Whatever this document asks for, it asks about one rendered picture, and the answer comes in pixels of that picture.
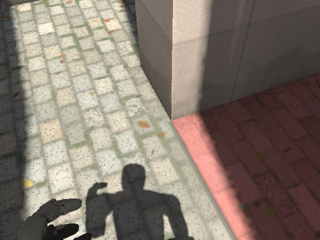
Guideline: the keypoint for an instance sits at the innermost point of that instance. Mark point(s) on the left robot hand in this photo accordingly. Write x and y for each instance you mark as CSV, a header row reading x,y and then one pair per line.
x,y
36,226

